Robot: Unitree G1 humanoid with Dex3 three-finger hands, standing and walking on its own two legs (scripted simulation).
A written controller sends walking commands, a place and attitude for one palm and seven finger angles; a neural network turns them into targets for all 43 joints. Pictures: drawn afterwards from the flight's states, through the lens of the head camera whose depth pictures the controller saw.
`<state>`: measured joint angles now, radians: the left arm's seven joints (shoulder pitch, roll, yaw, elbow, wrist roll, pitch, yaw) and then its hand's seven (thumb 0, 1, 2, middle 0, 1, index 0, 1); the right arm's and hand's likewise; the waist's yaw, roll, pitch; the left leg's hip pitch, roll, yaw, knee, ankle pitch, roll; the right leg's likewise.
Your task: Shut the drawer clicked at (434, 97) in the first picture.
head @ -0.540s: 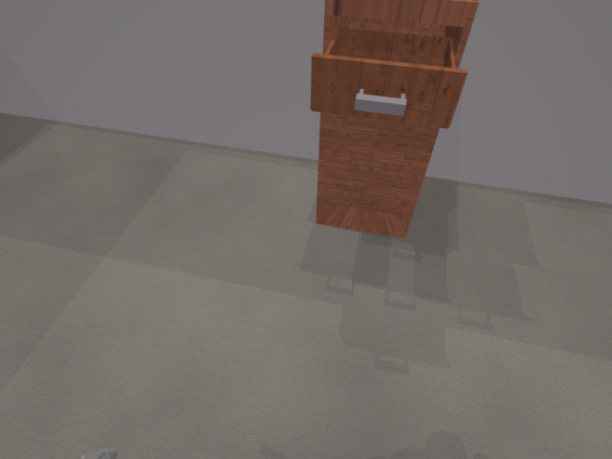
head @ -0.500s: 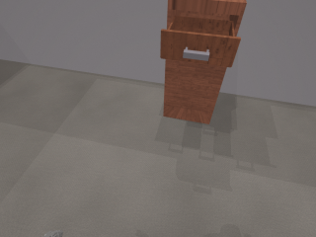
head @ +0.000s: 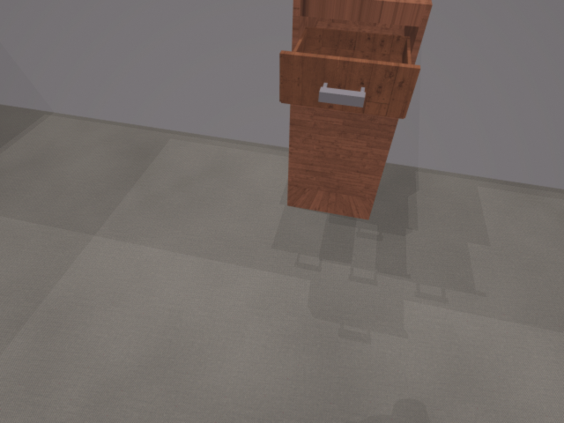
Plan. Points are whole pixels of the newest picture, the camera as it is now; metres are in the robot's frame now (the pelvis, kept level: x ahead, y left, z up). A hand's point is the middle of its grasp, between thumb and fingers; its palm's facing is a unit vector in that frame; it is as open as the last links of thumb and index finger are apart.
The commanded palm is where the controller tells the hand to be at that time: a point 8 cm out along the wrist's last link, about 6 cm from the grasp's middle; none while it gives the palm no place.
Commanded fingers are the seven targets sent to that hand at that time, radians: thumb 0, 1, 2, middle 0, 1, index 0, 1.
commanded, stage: stand and wait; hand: left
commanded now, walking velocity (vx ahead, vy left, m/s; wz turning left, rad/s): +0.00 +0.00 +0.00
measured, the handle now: (342, 92) +0.90 -0.10 +0.03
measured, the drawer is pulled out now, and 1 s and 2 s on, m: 0.28 0.28 0.28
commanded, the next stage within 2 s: look at it before walking up in 0.28 s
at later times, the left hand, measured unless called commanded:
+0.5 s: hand out of the picture +0.07 +0.24 -0.15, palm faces -0.02 -0.94 -0.33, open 7.4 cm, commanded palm none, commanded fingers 0.00 0.90 0.90 -0.20 -0.30 -0.20 -0.30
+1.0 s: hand out of the picture +0.06 +0.25 -0.16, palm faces -0.03 -0.95 -0.33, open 7.4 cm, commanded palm none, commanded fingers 0.00 0.90 0.90 -0.20 -0.30 -0.20 -0.30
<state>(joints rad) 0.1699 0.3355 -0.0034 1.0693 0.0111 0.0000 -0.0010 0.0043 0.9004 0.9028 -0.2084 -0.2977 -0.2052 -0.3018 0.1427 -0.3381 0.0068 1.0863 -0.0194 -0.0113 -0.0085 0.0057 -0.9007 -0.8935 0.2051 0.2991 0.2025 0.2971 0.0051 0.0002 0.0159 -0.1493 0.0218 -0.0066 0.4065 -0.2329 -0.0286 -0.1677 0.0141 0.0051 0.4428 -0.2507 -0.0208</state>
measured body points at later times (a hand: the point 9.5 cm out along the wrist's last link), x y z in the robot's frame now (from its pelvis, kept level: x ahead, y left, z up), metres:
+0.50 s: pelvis +0.00 +0.00 +0.00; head -0.01 +0.00 +0.45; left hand +0.07 +0.29 -0.13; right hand +0.07 -0.29 -0.13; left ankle -0.01 +0.14 -0.74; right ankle -0.01 -0.10 -0.74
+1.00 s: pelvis +0.00 +0.00 +0.00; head +0.00 +0.01 +0.45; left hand +0.06 +0.30 -0.13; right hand +0.07 -0.29 -0.13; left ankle -0.01 +0.14 -0.74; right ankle -0.01 -0.11 -0.74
